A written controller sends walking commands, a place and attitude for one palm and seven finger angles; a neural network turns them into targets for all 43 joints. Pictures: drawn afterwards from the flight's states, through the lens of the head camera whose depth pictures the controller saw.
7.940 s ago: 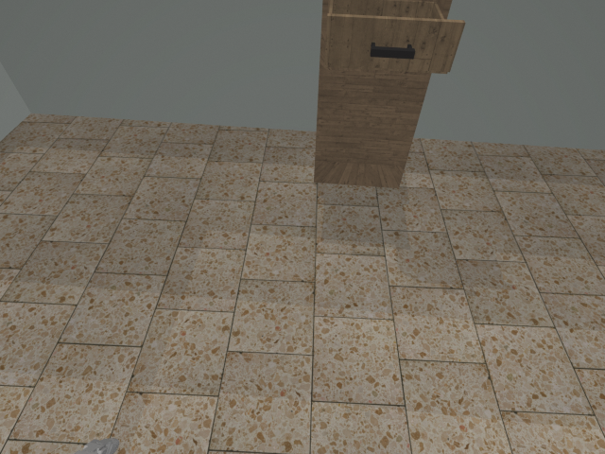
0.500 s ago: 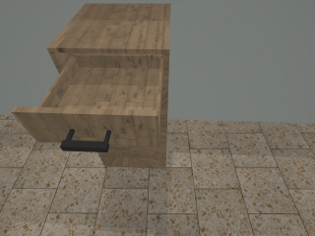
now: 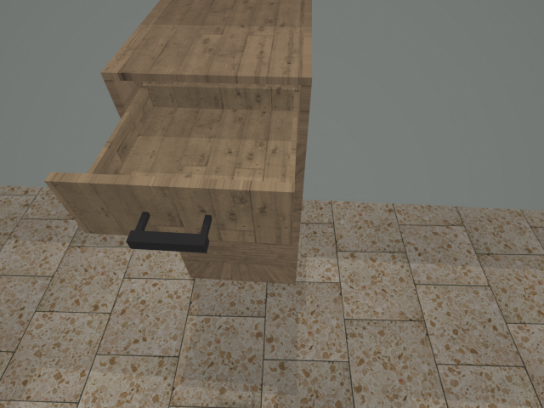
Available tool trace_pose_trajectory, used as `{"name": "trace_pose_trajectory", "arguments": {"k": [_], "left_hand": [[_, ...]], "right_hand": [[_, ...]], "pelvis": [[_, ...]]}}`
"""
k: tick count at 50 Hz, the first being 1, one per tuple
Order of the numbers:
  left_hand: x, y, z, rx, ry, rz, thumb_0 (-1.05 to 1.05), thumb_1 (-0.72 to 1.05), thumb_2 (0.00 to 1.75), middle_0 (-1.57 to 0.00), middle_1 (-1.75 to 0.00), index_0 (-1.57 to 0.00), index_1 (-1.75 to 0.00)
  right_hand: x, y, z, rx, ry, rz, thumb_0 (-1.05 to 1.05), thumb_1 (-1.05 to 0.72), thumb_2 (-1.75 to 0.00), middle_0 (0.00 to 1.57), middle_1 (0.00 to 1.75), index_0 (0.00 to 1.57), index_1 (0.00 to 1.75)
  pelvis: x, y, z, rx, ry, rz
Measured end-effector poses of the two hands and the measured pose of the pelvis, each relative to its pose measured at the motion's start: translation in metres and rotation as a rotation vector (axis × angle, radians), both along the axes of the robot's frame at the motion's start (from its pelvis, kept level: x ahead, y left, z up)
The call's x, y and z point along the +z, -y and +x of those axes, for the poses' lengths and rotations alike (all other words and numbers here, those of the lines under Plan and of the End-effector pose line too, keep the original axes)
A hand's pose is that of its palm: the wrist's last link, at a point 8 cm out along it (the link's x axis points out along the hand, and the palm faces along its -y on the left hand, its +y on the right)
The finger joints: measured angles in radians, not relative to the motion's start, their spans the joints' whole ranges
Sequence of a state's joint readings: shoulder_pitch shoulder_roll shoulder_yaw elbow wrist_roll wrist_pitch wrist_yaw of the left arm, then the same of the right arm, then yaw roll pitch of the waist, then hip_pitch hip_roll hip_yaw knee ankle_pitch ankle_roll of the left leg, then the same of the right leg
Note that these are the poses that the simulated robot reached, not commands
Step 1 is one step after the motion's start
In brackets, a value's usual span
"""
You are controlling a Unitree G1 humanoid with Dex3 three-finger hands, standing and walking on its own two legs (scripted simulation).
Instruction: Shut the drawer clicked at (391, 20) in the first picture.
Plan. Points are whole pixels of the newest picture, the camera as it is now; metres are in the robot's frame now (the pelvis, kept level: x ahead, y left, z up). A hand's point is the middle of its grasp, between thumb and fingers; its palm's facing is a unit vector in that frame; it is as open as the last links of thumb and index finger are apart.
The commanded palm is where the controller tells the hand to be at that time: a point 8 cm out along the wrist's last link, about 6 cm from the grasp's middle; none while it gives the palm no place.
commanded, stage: come to a stop and stand still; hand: left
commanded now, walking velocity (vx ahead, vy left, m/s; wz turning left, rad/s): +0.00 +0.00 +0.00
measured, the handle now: (172, 230) +0.36 +0.19 +0.05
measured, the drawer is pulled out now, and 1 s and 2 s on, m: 0.29 0.29 0.29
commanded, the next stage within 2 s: look again from close up in 0.84 s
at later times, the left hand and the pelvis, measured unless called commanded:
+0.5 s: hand out of the picture +0.06 +0.21 -0.17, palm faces -0.03 -0.98 -0.22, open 7.4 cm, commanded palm none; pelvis +0.02 +0.03 +0.01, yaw -2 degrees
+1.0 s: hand out of the picture +0.04 +0.19 -0.17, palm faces -0.01 -0.98 -0.20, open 7.3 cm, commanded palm none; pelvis +0.02 +0.01 +0.01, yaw -2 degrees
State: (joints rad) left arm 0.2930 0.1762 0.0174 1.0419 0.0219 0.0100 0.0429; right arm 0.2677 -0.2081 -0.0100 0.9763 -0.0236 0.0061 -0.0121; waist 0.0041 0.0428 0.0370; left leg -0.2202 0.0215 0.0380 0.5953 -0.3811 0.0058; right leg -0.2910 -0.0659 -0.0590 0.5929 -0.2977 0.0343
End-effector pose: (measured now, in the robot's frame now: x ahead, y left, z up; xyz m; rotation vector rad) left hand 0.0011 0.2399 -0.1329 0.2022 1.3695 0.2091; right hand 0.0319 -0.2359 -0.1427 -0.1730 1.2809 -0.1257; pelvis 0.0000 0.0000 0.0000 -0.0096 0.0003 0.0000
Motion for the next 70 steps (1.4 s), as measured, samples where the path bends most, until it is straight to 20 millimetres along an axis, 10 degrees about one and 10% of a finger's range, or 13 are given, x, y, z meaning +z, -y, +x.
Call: {"name": "trace_pose_trajectory", "arguments": {"k": [11, 30, 70], "left_hand": [[0.003, -0.023, 0.029, -0.051, 0.062, -0.027, 0.01, 0.91, 0.9, -0.2, -0.29, -0.2, -0.3], [-0.002, -0.016, 0.055, -0.072, 0.035, -0.052, 0.01, 0.91, 0.9, -0.2, -0.29, -0.2, -0.3], [-0.006, 0.019, 0.012, -0.017, -0.036, -0.097, 0.01, 0.92, 0.9, -0.2, -0.29, -0.2, -0.3]], "right_hand": [[0.01, -0.027, 0.017, 0.003, 0.056, -0.007, 0.01, -0.94, -0.9, 0.2, 0.3, 0.2, 0.3], [0.006, -0.037, -0.011, -0.053, -0.09, 0.001, 0.0, -0.91, -0.9, 0.2, 0.3, 0.2, 0.3], [0.01, -0.028, -0.031, -0.066, -0.135, 0.012, 0.01, -0.92, -0.9, 0.19, 0.3, 0.2, 0.3]], "pelvis": [[0.006, -0.025, 0.005, -0.026, 0.016, 0.007], [0.007, -0.026, 0.022, -0.033, 0.019, 0.008], [0.012, -0.005, 0.017, -0.023, 0.018, 0.006]]}}
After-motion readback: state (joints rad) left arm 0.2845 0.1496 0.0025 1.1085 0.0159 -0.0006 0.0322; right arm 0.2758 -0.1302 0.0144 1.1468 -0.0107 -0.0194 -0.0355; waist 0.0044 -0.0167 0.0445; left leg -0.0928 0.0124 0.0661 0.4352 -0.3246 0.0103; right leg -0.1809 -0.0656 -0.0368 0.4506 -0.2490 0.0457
